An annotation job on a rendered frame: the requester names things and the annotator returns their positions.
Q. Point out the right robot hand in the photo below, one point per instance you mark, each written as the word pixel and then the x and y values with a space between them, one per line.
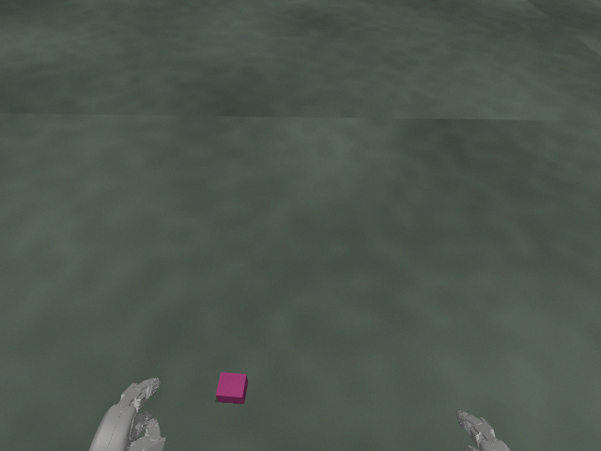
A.
pixel 481 433

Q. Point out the left robot hand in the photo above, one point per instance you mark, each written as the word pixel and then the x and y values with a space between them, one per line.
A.
pixel 120 426

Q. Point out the small box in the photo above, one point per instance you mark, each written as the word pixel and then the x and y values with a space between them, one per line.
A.
pixel 232 388

